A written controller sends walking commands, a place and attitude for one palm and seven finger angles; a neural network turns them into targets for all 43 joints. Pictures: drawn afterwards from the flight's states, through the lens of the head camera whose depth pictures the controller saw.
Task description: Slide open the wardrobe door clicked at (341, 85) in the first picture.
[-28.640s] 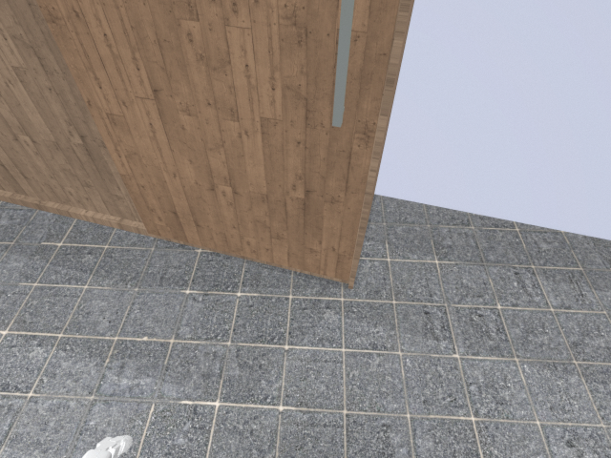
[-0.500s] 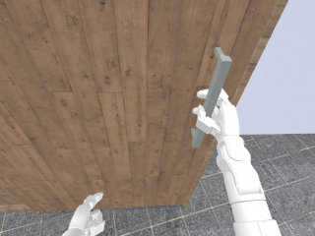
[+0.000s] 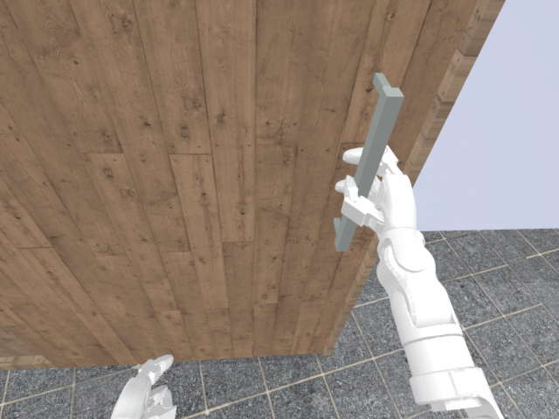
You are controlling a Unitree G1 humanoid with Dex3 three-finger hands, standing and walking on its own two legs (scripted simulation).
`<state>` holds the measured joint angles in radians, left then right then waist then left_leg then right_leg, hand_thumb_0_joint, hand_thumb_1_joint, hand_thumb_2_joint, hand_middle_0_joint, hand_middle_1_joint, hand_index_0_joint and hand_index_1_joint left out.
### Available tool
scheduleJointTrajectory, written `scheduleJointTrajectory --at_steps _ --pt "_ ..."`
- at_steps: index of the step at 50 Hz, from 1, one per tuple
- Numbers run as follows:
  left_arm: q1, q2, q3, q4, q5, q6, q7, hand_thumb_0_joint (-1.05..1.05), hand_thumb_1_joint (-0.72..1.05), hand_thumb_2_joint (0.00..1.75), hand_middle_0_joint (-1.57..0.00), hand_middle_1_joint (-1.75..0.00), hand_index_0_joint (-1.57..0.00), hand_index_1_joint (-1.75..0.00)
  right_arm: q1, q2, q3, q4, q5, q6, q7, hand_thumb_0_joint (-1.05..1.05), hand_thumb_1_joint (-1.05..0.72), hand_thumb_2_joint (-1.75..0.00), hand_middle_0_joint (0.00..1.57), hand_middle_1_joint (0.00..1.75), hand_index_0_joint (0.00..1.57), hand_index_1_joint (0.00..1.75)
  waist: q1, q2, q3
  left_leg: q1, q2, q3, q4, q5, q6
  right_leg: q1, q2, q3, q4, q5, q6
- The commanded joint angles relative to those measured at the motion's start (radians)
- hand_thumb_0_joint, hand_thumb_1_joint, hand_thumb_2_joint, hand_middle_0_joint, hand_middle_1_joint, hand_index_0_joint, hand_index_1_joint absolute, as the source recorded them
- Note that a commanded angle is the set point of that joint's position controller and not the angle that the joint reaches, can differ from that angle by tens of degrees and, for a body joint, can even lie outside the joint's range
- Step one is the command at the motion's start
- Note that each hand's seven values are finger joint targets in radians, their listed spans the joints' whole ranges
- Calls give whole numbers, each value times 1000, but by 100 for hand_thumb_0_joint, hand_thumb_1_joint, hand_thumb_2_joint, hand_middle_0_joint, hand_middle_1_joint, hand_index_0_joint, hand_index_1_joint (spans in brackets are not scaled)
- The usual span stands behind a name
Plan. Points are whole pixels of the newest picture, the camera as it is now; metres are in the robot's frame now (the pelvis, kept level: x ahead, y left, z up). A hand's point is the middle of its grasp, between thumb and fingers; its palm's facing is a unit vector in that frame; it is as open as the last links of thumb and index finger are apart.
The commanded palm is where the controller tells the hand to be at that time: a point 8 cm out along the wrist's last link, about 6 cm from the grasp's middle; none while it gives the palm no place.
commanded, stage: step sideways, sliding the door along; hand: right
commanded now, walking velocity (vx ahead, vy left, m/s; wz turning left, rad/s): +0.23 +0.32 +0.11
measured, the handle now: (357, 176) +0.43 -0.10 +0.14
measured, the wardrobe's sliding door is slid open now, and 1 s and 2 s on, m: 0.01 0.07 0.42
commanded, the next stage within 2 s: none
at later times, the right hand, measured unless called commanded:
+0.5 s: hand (338, 199) +0.38 -0.07 +0.14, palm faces +0.17 +0.98 -0.02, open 5.9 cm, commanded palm +0.35 -0.05 +0.15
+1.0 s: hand (294, 195) +0.38 -0.01 +0.14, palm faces +0.36 +0.93 -0.01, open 6.2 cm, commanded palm +0.34 +0.02 +0.14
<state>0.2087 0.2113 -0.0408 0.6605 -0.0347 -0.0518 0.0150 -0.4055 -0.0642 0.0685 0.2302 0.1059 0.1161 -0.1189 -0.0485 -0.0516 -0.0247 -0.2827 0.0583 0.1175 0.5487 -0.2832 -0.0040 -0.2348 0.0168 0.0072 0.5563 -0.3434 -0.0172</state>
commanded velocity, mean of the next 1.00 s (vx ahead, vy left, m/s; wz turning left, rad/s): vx -0.01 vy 0.29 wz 0.13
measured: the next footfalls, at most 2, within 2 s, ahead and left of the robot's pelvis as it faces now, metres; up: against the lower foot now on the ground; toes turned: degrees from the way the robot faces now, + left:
left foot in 0.78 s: +0.13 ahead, +0.33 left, +0.00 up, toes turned +3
right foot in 0.92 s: +0.06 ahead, +0.02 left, +0.00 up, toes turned -9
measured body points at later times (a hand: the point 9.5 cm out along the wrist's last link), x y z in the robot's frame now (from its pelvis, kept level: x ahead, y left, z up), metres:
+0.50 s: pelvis +0.01 +0.07 -0.01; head +0.09 +0.07 +0.43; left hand +0.21 +0.29 -0.12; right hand +0.36 -0.12 +0.14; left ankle +0.00 +0.14 -0.71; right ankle +0.00 -0.06 -0.73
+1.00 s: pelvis +0.07 +0.19 +0.00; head +0.17 +0.17 +0.43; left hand +0.31 +0.39 -0.10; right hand +0.36 -0.05 +0.14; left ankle +0.07 +0.33 -0.66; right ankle +0.02 +0.03 -0.73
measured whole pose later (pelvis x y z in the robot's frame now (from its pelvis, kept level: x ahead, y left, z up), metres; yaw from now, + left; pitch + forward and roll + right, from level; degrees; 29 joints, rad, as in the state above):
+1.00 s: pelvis +0.07 +0.19 +0.00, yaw -3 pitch -2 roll +3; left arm 0.03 0.21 0.06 0.54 -0.02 -0.05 -0.01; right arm -0.13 -0.13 -0.09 -0.29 0.06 -0.10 -0.20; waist -0.11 -0.03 0.30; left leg -0.45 0.02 0.06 1.09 -0.50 -0.02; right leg -0.19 -0.18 -0.05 0.61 -0.36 0.06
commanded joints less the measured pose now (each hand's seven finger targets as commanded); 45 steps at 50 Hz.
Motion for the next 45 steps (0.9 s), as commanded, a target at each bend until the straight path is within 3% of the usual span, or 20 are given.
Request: scheduleJointTrajectory --at_steps 1,6,9,12,15,17,20,21,22,23,25,31,35,38,40,41,42,43,44,45 --pt "-136 97 22 -141 19 -12 59 0 90 90 -20 -30 -20 -30 -439 -182 -49 -262 -40 -204 25 0 -90 -90 45 140 45 140 58 134 -144 108 10 -99 -62 203 11 16 -105 61 -141 161 -43" --pt "-171 91 38 -179 25 14 75 0 90 90 -20 -30 -20 -30 -447 -100 45 -343 -34 -251 36 0 -90 -90 45 140 45 140 82 -115 -196 -115 -52 -65 187 -40 15 221 -291 207 -156 271 -138" --pt "-167 93 49 -188 24 23 69 0 90 90 -20 -30 -20 -30 -443 -104 48 -397 -32 -250 28 0 -90 -90 45 140 45 140 89 -103 -185 -188 -58 -88 188 -158 31 340 -358 244 -82 516 -177" --pt "-176 102 61 -207 14 29 56 0 90 90 -20 -30 -20 -30 -418 -82 71 -430 -48 -252 31 0 -90 -90 45 140 45 140 78 -27 -225 107 -46 -95 -38 143 56 185 -262 56 92 523 -90" --pt "-190 79 79 -205 0 25 57 0 90 90 -20 -30 -20 -30 -372 -94 58 -429 -58 -252 34 0 -90 -90 45 140 45 140 56 335 -188 312 206 -457 -166 566 211 -180 -24 -31 435 -120 7" --pt "-204 45 64 -200 11 9 51 0 90 90 -20 -30 -20 -30 -381 -26 119 -502 -64 -282 41 0 -90 -90 45 140 45 140 43 227 -155 359 232 -396 -93 821 219 -246 -45 -2 434 -220 1" --pt "-184 40 62 -197 24 8 49 0 90 90 -20 -30 -20 -30 -375 10 155 -568 -70 -314 45 0 -90 -90 45 140 45 140 80 146 -241 287 148 -225 49 823 153 -7 -68 -76 40 74 -3" --pt "-164 54 75 -196 25 9 48 0 90 90 -20 -30 -20 -30 -384 16 175 -607 -64 -326 48 0 -90 -90 45 140 45 140 103 103 -291 117 111 -165 168 696 95 233 -127 -42 -95 274 -30" --pt "-169 106 100 -219 29 10 41 0 90 90 -20 -30 -20 -30 -372 34 198 -638 -48 -331 54 0 -90 -90 45 140 45 140 101 -104 -324 -155 0 -105 367 293 11 443 -379 252 -131 617 -144" --pt "-168 114 99 -237 13 26 21 0 90 90 -20 -30 -20 -30 -361 72 240 -623 -34 -326 62 0 -90 -90 45 140 45 140 81 -202 -321 -292 -36 -158 569 -225 10 538 -547 422 -141 847 -231" --pt "-189 92 102 -228 7 25 2 0 90 90 -20 -30 -20 -30 -408 7 171 -664 -51 -329 62 0 -90 -90 45 140 45 140 92 -7 -230 -421 -3 -206 613 -244 25 538 -541 340 -89 820 -252" --pt "-188 109 110 -251 3 -4 -14 0 90 90 -20 -30 -20 -30 -362 32 200 -682 -57 -310 57 0 -90 -90 45 140 45 140 93 -177 -222 -183 -7 -51 381 -105 7 403 -403 41 -73 756 -137" --pt "-200 102 102 -265 -2 -12 -12 0 90 90 -20 -30 -20 -30 -288 -4 169 -683 -52 -304 44 0 -90 -90 45 140 45 140 89 -241 -176 -25 -44 8 170 -15 0 362 -386 -31 27 794 -78" --pt "-195 81 96 -261 -15 -13 -8 0 90 90 -20 -30 -20 -30 -218 -62 128 -708 -80 -309 40 0 -90 -90 45 140 45 140 84 -47 -182 197 -15 -13 -138 524 -1 249 -248 -90 255 561 1" --pt "-185 47 90 -243 -2 -12 3 0 90 90 -20 -30 -20 -30 -149 -138 73 -742 -92 -317 26 0 -90 -90 45 140 45 140 100 243 -171 327 194 -217 -43 1137 108 -44 -110 -104 375 -4 62" --pt "-193 53 104 -240 -6 -14 14 0 90 90 -20 -30 -20 -30 -86 -151 37 -762 -85 -320 19 0 -90 -90 45 140 45 140 66 392 -213 380 213 -277 -19 1217 151 -110 -70 -65 432 -205 53" --pt "-198 45 102 -239 -2 -20 17 0 90 90 -20 -30 -20 -30 -65 -133 46 -813 -83 -327 19 0 -90 -90 45 140 45 140 57 417 -205 362 226 -289 -8 1195 163 -122 -81 -42 387 -269 35" --pt "-210 55 95 -232 0 -34 17 0 90 90 -20 -30 -20 -30 -75 -123 48 -879 -72 -336 9 0 -90 -90 45 140 45 140 72 300 -251 371 220 -258 48 1143 154 -79 -96 -39 210 -198 28" --pt "-199 40 87 -208 1 -36 18 0 90 90 -20 -30 -20 -30 -77 -81 94 -907 -68 -353 5 0 -90 -90 45 140 45 140 100 240 -244 310 195 -178 152 1104 111 52 -147 -59 -1 96 17" --pt "-190 86 113 -224 6 -33 20 0 90 90 -20 -30 -20 -30 -55 -70 100 -933 -57 -359 8 0 -90 -90 45 140 45 140 111 56 -287 65 84 -76 313 797 8 325 -306 74 -127 722 -53"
